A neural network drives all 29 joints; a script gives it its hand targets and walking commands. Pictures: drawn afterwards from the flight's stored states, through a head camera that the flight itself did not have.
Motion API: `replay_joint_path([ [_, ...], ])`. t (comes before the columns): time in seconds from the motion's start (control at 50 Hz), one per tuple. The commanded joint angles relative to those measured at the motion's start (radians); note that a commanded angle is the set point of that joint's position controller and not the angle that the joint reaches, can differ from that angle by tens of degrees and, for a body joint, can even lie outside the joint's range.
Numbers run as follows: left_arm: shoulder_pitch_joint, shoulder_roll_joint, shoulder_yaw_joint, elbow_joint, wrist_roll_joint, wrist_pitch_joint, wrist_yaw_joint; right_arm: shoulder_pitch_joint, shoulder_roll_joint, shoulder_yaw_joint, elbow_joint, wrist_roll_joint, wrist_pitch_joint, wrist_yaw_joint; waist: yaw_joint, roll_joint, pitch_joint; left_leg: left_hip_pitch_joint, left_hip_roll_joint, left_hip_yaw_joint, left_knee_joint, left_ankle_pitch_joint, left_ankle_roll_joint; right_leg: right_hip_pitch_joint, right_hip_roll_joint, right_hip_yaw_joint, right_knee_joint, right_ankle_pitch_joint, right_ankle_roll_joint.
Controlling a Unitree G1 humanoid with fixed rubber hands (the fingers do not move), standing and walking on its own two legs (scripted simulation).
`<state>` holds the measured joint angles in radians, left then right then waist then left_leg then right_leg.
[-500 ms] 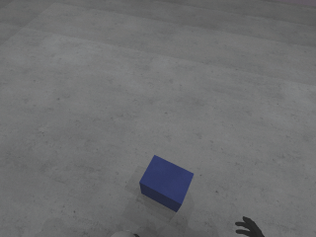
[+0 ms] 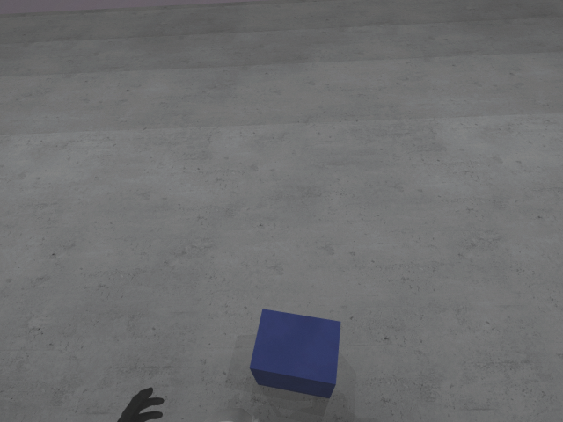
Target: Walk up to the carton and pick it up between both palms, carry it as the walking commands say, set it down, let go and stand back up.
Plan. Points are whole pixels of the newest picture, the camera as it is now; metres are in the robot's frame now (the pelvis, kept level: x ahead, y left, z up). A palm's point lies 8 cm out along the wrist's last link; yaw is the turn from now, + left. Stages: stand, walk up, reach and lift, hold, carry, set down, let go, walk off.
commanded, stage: walk up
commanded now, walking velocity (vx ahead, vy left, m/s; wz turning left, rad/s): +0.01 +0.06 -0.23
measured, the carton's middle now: (296, 354) +0.36 +0.00 -0.65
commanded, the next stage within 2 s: none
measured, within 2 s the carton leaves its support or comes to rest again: neither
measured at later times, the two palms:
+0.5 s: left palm out of the picture +0.09 +0.26 -0.12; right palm out of the picture +0.00 -0.27 -0.12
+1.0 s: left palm out of the picture +0.06 +0.22 -0.13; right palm out of the picture -0.02 -0.24 -0.12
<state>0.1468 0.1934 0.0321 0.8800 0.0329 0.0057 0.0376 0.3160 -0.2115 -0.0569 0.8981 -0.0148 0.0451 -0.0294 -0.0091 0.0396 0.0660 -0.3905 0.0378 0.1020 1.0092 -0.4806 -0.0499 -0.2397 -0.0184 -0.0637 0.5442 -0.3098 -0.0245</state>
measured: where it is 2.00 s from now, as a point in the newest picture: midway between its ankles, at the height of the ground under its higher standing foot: outside the picture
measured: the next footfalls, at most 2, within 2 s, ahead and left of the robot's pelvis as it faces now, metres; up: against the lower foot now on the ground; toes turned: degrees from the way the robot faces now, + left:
left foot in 0.16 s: +0.06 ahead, +0.17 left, +0.00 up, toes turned +5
right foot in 0.52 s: -0.02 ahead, -0.13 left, +0.00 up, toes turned -9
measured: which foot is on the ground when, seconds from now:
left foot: up 0.00-0.14, down 0.16-0.52, up 0.54-0.76, down 0.78-1.00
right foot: down 0.00-0.16, up 0.18-0.50, down 0.52-1.00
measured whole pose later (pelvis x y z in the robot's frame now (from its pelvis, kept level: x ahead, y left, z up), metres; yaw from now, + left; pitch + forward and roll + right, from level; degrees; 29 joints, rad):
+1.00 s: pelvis -0.02 +0.00 +0.01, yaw -6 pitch -1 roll +0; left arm 0.22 0.18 0.03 1.00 0.01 -0.01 0.03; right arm 0.27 -0.18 -0.01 1.01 -0.01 -0.01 -0.02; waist -0.01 -0.02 0.04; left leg -0.16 0.01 0.07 0.39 -0.21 0.01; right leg -0.11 -0.03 -0.06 0.38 -0.25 0.01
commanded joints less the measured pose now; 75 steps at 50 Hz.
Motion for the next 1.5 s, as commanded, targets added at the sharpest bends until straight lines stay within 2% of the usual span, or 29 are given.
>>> replay_joint_path([
  [0.0,-0.040,0.129,0.036,-0.030,-0.005,-0.007,-0.004,0.043,-0.070,-0.004,-0.049,-0.003,-0.002,0.014,-0.009,-0.261,-0.048,0.002,0.029,-0.064,-0.120,0.059,-0.006,0.050,-0.176,0.112,-0.182,0.646,-0.104],
  [0.02,-0.021,0.143,0.043,-0.014,-0.003,0.004,-0.006,0.014,-0.074,0.001,-0.061,-0.004,-0.008,0.016,-0.007,-0.299,-0.053,0.044,0.014,-0.024,-0.201,0.063,-0.002,0.041,-0.128,0.069,-0.177,0.601,-0.097],
  [0.06,0.047,0.160,0.042,0.007,0.002,0.005,-0.012,-0.016,-0.073,0.006,-0.072,-0.004,-0.013,0.008,0.003,-0.214,-0.075,0.089,-0.006,0.021,-0.326,0.114,-0.001,0.042,-0.137,0.111,-0.155,0.544,-0.112],
  [0.1,0.064,0.178,0.047,0.021,-0.004,0.015,-0.020,0.019,-0.074,0.011,-0.058,-0.002,-0.020,0.001,-0.028,-0.176,-0.081,0.181,-0.010,0.032,-0.506,0.248,0.001,-0.004,-0.129,0.152,-0.111,0.396,-0.083],
  [0.12,0.020,0.187,0.057,0.010,-0.012,0.027,-0.027,0.075,-0.142,-0.010,-0.034,0.007,-0.034,-0.014,-0.070,-0.158,-0.075,0.293,0.069,-0.020,-0.579,0.408,0.019,-0.090,-0.070,0.113,-0.019,0.352,-0.036],
  [0.14,0.009,0.142,0.044,-0.011,-0.016,0.024,-0.025,0.093,-0.209,-0.029,-0.025,0.004,-0.044,-0.021,-0.068,0.035,-0.089,0.361,0.230,-0.166,-0.565,0.794,0.061,-0.192,-0.016,0.064,0.138,0.224,0.019],
  [0.16,0.016,0.120,0.050,-0.039,-0.021,0.038,-0.022,0.122,-0.289,-0.046,-0.039,0.004,-0.045,-0.023,-0.056,0.288,-0.111,0.376,0.506,-0.422,-0.594,1.188,0.193,-0.332,0.058,0.034,0.364,-0.340,0.080],
  [0.18,0.017,0.145,0.062,-0.033,-0.032,0.058,-0.016,0.099,-0.286,-0.036,-0.064,0.004,-0.035,-0.021,-0.041,0.234,-0.127,0.308,0.522,-0.435,-0.600,1.197,0.241,-0.306,0.025,0.107,0.535,-0.371,0.098],
  [0.2,0.029,0.147,0.066,-0.022,-0.025,0.068,-0.021,0.019,-0.260,-0.027,-0.079,0.002,-0.030,-0.023,-0.014,0.187,-0.132,0.242,0.481,-0.367,-0.616,1.040,0.231,-0.292,0.012,0.132,0.622,-0.310,0.101],
  [0.24,0.072,0.141,0.062,-0.001,-0.009,0.078,-0.049,-0.073,-0.202,-0.026,-0.098,-0.013,-0.019,-0.022,0.019,0.180,-0.117,0.134,0.348,-0.211,-0.714,0.408,0.173,-0.243,0.008,0.097,0.678,-0.135,0.094],
  [0.26,0.078,0.152,0.065,-0.001,-0.006,0.084,-0.065,-0.104,-0.195,-0.030,-0.100,-0.019,-0.016,-0.024,0.025,0.195,-0.077,0.107,0.317,-0.188,-0.754,0.241,0.158,-0.244,0.008,0.081,0.666,-0.093,0.098],
  [0.32,0.037,0.151,0.058,-0.015,-0.014,0.089,-0.078,-0.056,-0.205,-0.046,-0.065,-0.028,-0.022,-0.024,0.007,0.161,-0.037,0.156,0.319,-0.166,-0.765,0.301,0.166,-0.245,0.004,0.081,0.541,-0.084,0.098],
  [0.4,0.007,0.120,0.025,-0.026,-0.020,0.069,-0.068,-0.077,-0.208,-0.057,-0.050,-0.039,-0.027,0.003,-0.011,0.250,-0.036,0.160,0.279,-0.091,-0.769,0.189,0.166,-0.082,0.016,0.036,0.193,-0.117,0.065],
  [0.46,0.104,0.113,0.019,-0.003,-0.020,0.035,-0.050,-0.074,-0.222,-0.062,-0.037,-0.023,-0.009,0.016,0.041,0.179,-0.071,0.146,0.257,-0.065,-0.628,0.328,0.141,0.080,0.044,-0.035,-0.114,0.035,0.056],
  [0.48,0.139,0.138,0.022,0.007,-0.014,0.019,-0.047,-0.030,-0.168,-0.050,-0.027,-0.016,-0.003,0.020,0.059,0.079,-0.076,0.097,0.190,-0.022,-0.532,0.261,0.108,0.159,-0.017,0.026,-0.225,0.092,0.047],
  [0.5,0.147,0.205,0.040,0.002,-0.005,0.003,-0.046,0.006,-0.095,-0.028,-0.033,-0.011,-0.001,0.024,0.078,-0.144,-0.051,-0.017,0.087,0.029,-0.359,0.064,0.054,0.175,-0.199,0.239,-0.323,0.051,0.031],
  [0.52,0.141,0.299,0.057,-0.001,0.008,-0.005,-0.039,-0.048,-0.080,-0.005,-0.086,-0.010,0.008,0.021,0.094,-0.304,-0.021,-0.135,0.011,-0.019,-0.231,-0.078,0.010,0.075,-0.395,0.528,-0.376,0.121,-0.065],
  [0.54,0.107,0.274,0.040,0.017,0.004,-0.001,-0.027,-0.078,-0.103,-0.004,-0.081,0.000,0.020,0.019,0.065,-0.225,-0.022,-0.096,0.033,-0.138,-0.171,-0.052,0.026,0.021,-0.389,0.506,-0.385,0.108,-0.102],
  [0.56,-0.031,0.202,0.029,0.002,-0.018,-0.004,-0.025,-0.049,-0.101,-0.001,-0.054,0.007,0.007,0.032,0.010,-0.340,0.004,0.017,0.059,-0.151,-0.236,0.060,0.056,-0.043,-0.260,0.297,-0.367,0.072,-0.072],
  [0.58,-0.072,0.173,0.024,-0.009,-0.017,-0.007,-0.019,-0.040,-0.117,-0.008,-0.035,0.004,-0.003,0.037,-0.004,-0.359,0.002,0.039,0.030,-0.104,-0.220,0.121,0.051,-0.035,-0.195,0.198,-0.339,0.154,-0.066],
  [0.64,0.002,0.143,0.020,0.013,-0.014,-0.026,-0.015,-0.020,-0.094,0.001,-0.001,-0.006,-0.012,0.035,0.006,-0.233,-0.063,0.066,0.004,-0.067,-0.310,0.112,0.028,0.094,-0.204,0.139,-0.253,0.522,-0.088],
  [0.68,0.057,0.152,0.031,0.033,-0.008,-0.027,-0.009,-0.030,-0.080,0.007,0.000,-0.005,-0.014,0.027,0.020,-0.213,-0.067,0.084,0.004,-0.056,-0.404,0.098,0.032,0.142,-0.234,0.156,-0.235,0.569,-0.107],
  [0.74,0.063,0.143,0.034,0.050,-0.018,-0.015,-0.009,0.022,-0.069,0.017,0.028,0.002,-0.034,0.017,-0.016,-0.187,-0.063,0.223,-0.001,-0.015,-0.661,0.310,0.047,0.107,-0.196,0.136,-0.186,0.411,-0.074],
  [0.78,0.084,0.078,0.015,0.055,-0.026,-0.017,-0.011,0.044,-0.119,0.011,0.050,0.008,-0.055,0.011,-0.011,-0.051,-0.078,0.334,0.118,-0.128,-0.674,0.564,0.077,0.019,-0.110,0.094,-0.134,0.221,-0.031],
  [0.8,0.094,0.056,0.011,0.047,-0.029,-0.014,-0.009,0.009,-0.118,0.019,0.048,0.003,-0.058,0.016,0.006,0.077,-0.046,0.282,0.152,-0.182,-0.694,0.615,0.113,0.032,-0.053,0.050,-0.161,0.107,0.004],
  [0.82,0.090,0.056,0.014,0.054,-0.032,-0.012,-0.009,0.003,-0.106,0.025,0.054,0.004,-0.058,0.016,0.006,0.089,-0.032,0.256,0.158,-0.194,-0.718,0.600,0.124,0.069,-0.044,0.047,-0.168,0.091,0.013],
  [0.92,0.110,0.077,0.015,0.088,-0.027,-0.022,-0.009,0.000,-0.079,0.024,0.084,0.006,-0.065,0.006,0.005,0.007,-0.054,0.263,0.091,-0.122,-0.677,0.552,0.093,0.118,-0.092,0.065,-0.206,0.235,0.010],
  [1.06,0.128,0.061,0.011,0.118,-0.028,-0.026,-0.004,0.007,-0.062,0.024,0.112,0.003,-0.060,0.004,-0.001,-0.034,-0.027,0.259,0.082,-0.114,-0.677,0.478,0.081,0.091,-0.099,0.071,-0.238,0.214,0.009],
  [1.48,0.176,0.049,0.013,0.163,-0.019,-0.019,0.003,0.035,-0.035,0.031,0.172,0.001,-0.059,-0.001,0.003,-0.040,-0.001,0.202,0.073,-0.104,-0.687,0.391,0.075,0.083,-0.106,0.068,-0.233,0.159,0.008],
])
